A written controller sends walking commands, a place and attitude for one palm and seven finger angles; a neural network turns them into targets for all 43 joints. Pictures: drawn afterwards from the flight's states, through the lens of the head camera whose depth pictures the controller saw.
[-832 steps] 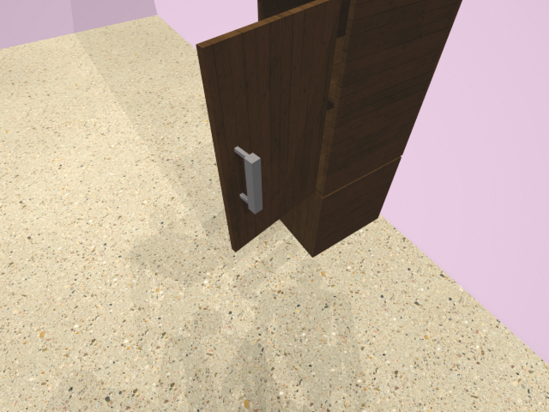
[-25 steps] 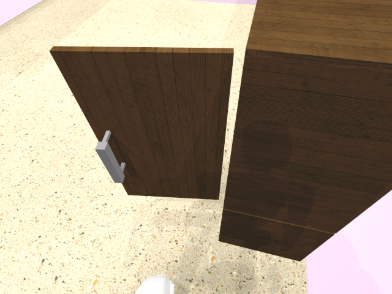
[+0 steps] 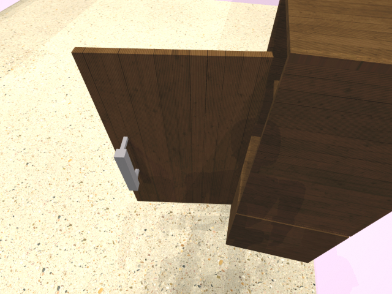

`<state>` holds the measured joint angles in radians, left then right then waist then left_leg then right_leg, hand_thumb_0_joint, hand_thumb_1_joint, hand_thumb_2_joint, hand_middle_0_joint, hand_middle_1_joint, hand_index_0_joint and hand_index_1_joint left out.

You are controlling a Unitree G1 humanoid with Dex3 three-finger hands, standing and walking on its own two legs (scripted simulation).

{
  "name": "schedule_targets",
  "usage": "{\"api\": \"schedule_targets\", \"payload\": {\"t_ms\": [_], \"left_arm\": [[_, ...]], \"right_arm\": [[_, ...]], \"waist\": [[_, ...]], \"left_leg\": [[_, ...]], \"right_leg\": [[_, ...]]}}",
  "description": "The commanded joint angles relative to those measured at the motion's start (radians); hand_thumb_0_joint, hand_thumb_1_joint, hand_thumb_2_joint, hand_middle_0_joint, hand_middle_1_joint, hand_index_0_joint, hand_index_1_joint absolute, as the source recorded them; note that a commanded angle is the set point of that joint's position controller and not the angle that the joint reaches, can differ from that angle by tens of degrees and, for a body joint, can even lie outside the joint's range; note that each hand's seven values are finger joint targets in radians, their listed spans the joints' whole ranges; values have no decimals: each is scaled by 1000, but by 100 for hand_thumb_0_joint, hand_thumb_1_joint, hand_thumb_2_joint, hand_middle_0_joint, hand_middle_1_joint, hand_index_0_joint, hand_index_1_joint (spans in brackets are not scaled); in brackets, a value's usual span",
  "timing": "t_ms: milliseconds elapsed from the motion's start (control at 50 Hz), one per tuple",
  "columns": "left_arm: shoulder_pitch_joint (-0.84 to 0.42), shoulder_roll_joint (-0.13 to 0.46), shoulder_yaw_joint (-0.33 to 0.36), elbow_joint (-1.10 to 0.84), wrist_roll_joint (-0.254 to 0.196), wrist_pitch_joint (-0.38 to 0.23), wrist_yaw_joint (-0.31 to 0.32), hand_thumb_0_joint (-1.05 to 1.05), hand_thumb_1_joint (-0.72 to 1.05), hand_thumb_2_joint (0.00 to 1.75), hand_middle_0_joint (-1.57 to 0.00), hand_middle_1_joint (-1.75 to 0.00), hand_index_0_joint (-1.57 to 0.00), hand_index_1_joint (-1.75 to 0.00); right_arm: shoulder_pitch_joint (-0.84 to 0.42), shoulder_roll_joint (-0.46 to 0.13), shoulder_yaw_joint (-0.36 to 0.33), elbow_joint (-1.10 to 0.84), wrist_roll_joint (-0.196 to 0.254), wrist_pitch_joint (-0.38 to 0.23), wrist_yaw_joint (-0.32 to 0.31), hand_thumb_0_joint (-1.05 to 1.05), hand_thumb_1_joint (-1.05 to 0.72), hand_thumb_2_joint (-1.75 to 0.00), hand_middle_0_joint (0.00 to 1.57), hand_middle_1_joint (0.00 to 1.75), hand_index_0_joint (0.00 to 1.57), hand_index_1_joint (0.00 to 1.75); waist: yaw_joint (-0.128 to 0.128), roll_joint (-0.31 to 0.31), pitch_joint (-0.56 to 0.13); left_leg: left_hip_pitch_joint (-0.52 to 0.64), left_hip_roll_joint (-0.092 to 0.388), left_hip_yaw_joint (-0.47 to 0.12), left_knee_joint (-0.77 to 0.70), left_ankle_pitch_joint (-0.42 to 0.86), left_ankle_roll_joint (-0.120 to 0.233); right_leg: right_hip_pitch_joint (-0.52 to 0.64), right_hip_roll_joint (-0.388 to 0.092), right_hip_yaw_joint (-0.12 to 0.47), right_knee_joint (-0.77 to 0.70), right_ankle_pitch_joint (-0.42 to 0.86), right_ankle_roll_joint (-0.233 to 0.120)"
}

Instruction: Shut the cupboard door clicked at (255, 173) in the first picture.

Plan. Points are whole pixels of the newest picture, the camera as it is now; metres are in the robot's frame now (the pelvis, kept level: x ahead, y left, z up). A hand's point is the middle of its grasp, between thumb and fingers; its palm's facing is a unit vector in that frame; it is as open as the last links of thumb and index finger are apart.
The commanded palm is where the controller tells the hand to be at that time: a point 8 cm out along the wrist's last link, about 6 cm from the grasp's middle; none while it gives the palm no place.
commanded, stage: come to a stop and stand still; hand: left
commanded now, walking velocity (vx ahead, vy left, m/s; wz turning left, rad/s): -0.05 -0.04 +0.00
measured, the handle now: (129, 164) +0.43 +0.20 -0.05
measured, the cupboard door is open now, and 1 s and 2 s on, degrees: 100 100 100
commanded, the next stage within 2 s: look again from close up in 0.60 s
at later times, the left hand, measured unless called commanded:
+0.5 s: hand out of the picture -0.02 +0.13 -0.17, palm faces +0.05 -0.98 -0.19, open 7.3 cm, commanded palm none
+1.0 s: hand out of the picture -0.02 +0.17 -0.17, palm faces +0.03 -0.98 -0.19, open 7.4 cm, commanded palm none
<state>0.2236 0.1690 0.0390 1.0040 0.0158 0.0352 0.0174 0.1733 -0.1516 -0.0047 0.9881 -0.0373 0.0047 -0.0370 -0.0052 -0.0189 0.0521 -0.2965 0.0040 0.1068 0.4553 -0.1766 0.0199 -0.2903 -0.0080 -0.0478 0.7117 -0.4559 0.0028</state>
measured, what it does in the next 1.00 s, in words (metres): steps on the spot: right foot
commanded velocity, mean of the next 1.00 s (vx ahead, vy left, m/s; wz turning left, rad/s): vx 0.00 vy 0.00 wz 0.00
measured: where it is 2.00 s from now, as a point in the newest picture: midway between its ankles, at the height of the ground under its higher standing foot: outside the picture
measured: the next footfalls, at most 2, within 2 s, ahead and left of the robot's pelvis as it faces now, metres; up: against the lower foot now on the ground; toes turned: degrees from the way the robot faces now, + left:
right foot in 0.04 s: +0.00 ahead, -0.09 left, +0.00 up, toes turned -2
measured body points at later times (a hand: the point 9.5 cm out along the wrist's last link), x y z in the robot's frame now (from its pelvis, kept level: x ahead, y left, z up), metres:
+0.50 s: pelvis -0.02 -0.04 +0.01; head -0.01 -0.04 +0.46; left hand -0.02 +0.18 -0.15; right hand -0.03 -0.24 -0.16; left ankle +0.00 +0.11 -0.74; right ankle -0.04 -0.09 -0.74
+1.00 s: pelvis -0.03 +0.01 +0.00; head -0.04 +0.00 +0.45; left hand -0.02 +0.22 -0.15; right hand -0.02 -0.21 -0.16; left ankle -0.02 +0.10 -0.74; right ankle -0.04 -0.09 -0.74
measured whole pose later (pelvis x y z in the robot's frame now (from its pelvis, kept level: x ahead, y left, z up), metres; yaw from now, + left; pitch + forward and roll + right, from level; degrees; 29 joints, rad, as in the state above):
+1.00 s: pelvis -0.03 +0.01 +0.00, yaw -1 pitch -2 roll +0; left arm 0.32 0.13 -0.01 1.09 0.02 -0.02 0.04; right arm 0.32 -0.15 0.01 1.08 -0.02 -0.01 -0.04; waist -0.01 0.02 0.00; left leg -0.20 -0.01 0.05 0.50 -0.27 0.03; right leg -0.17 0.03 -0.05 0.49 -0.28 -0.04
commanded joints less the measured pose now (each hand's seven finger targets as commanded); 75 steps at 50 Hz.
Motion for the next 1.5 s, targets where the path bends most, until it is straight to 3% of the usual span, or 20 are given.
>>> {"api": "schedule_targets", "payload": {"t_ms": [0,40,60,280,580,640,660,680,700,760,840,960,1260,1280,1300,1320,1340,1360,1420,1480], "left_arm": [[144,84,15,-31,6,-20,7,0,90,90,-20,-30,-20,-30],[134,155,18,-31,9,-34,14,0,90,90,-20,-30,-20,-30],[108,143,9,-35,6,-40,14,0,90,90,-20,-30,-20,-30],[89,79,-8,26,-13,-50,15,0,90,90,-20,-30,-20,-30],[153,46,-20,83,-10,-60,18,0,90,90,-20,-30,-20,-30],[175,37,-21,91,-9,-63,18,0,90,90,-20,-30,-20,-30],[258,63,-20,122,14,-104,62,0,90,90,-20,-30,-20,-30],[243,112,-7,81,9,-108,62,0,90,90,-20,-30,-20,-30],[219,93,-12,66,6,-107,55,0,90,90,-20,-30,-20,-30],[189,85,-18,47,8,-104,47,0,90,90,-20,-30,-20,-30],[154,29,-30,46,0,-82,39,0,90,90,-20,-30,-20,-30],[175,47,-36,54,-2,-61,26,0,90,90,-20,-30,-20,-30],[158,62,-42,65,-5,-58,22,0,90,90,-20,-30,-20,-30],[205,88,-44,90,9,-76,58,0,90,90,-20,-30,-20,-30],[-694,664,350,-1546,-107,-340,68,0,90,90,-20,-30,-20,-30],[-17,181,-31,-1257,-124,-254,55,0,90,90,-22,-32,-22,-32],[-2,193,22,-1225,-170,-201,105,0,90,90,-24,-34,-24,-34],[291,-91,-131,-878,-152,-79,96,0,90,90,-25,-36,-25,-36],[116,7,-28,-932,-157,-211,64,0,90,90,-31,-42,-31,-42],[487,-57,34,-765,-216,-400,-69,0,90,90,-36,-48,-36,-48]], "right_arm": [[94,-163,-54,-14,19,1,-2,0,-90,-90,20,30,20,30],[63,-65,-30,-32,28,6,6,0,-90,-90,20,30,20,30],[49,-62,-29,-25,24,11,8,0,-90,-90,20,30,20,30],[114,-48,-2,112,23,-10,-4,0,-90,-90,20,30,20,30],[182,-22,2,146,21,-7,-1,0,-90,-90,20,30,20,30],[185,-13,4,148,24,-14,-4,0,-90,-90,20,30,20,30],[72,-70,-7,83,30,-38,5,0,-90,-90,20,30,20,30],[148,-21,-8,39,31,-23,5,0,-90,-90,20,30,20,30],[154,-20,-14,42,30,-21,4,0,-90,-90,20,30,20,30],[183,10,-2,32,35,-23,12,0,-90,-90,20,30,20,30],[231,-28,-1,51,25,-35,8,0,-90,-90,20,30,20,30],[193,-65,10,44,21,-32,8,0,-90,-90,20,30,20,30],[201,-88,15,88,26,-47,4,0,-90,-90,20,30,20,30],[104,-131,8,22,36,-45,16,0,-90,-90,20,30,20,30],[206,-372,-60,-292,36,-233,-75,0,-90,-90,20,30,20,30],[100,-203,16,-271,73,-319,-74,0,-90,-90,20,30,20,30],[94,-239,14,-198,70,-357,-67,0,-90,-90,20,30,20,30],[87,-168,7,-152,74,-366,-38,0,-90,-90,20,30,20,30],[55,-236,-44,-286,55,-372,-1,0,-90,-90,20,30,20,30],[1,-209,-76,-398,44,-364,36,0,-90,-90,20,30,20,30]], "waist": [[16,45,-110],[10,-154,-56],[7,-121,-63],[18,108,2],[6,2,62],[12,13,52],[48,-9,56],[-10,4,-48],[-15,89,-80],[-23,-9,-115],[-24,8,29],[13,38,124],[17,9,14],[44,-108,48],[-186,51,-354],[-27,318,-524],[-11,306,-474],[-27,191,-255],[-66,-26,9],[47,-271,-76]], "left_leg": [[52,206,-187,0,260,66],[-55,52,-47,86,-142,-23],[-18,37,-60,130,-205,-31],[114,106,-125,-61,127,-21],[129,78,-105,-83,4,-27],[124,85,-105,-98,20,-25],[-3,65,-57,174,-39,-46],[-44,38,-122,247,-172,-15],[-38,45,-118,265,-177,-3],[38,35,-80,143,-145,-17],[106,86,-135,-20,4,7],[-34,84,-199,-133,-157,29],[69,91,-192,-132,22,44],[4,111,-156,44,126,13],[329,52,-180,9,313,30],[446,53,-122,-9,447,-4],[407,64,-154,-13,489,-59],[246,71,-185,-48,379,-54],[-68,18,-218,73,-22,-41],[-255,-11,-170,246,-36,-41]], "right_leg": [[163,-48,75,-335,281,-23],[133,-252,239,-376,563,-115],[83,-267,239,-377,571,-162],[102,-103,122,-352,424,-58],[43,-106,155,-487,143,-58],[74,-100,142,-469,221,-56],[118,-182,248,-416,984,63],[218,-248,255,-356,1110,48],[221,-238,207,-328,1078,-13],[198,-186,151,-317,831,-138],[3,-95,130,-341,300,-90],[34,-59,129,-350,98,-71],[95,-81,113,-312,257,-51],[68,-117,121,-335,474,-29],[19,0,22,-193,509,-18],[-24,51,-12,-163,315,-36],[0,49,-18,-144,228,-43],[-87,13,-27,-116,169,-26],[-219,1,-56,-145,172,-30],[-316,19,-78,0,111,-40]]}}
